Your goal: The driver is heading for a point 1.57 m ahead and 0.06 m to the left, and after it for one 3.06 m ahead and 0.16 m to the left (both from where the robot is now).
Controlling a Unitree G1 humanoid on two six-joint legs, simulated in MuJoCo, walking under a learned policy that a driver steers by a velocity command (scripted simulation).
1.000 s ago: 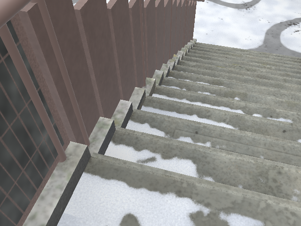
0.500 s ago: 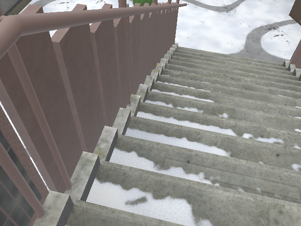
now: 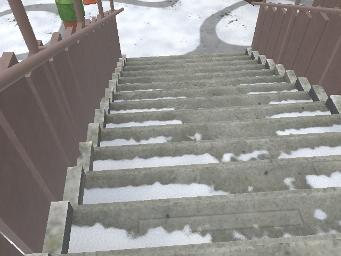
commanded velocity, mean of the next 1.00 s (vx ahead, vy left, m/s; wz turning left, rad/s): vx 0.50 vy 0.00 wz -0.13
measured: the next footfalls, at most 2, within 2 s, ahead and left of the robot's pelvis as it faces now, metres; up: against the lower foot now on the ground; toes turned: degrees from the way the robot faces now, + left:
left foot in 0.62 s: +0.46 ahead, +0.12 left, -0.16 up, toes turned -5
right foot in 1.18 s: +0.76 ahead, -0.08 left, -0.32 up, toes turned -6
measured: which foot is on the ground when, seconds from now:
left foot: up 0.00-0.60, down 0.62-1.00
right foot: down 0.00-0.62, up 0.64-1.00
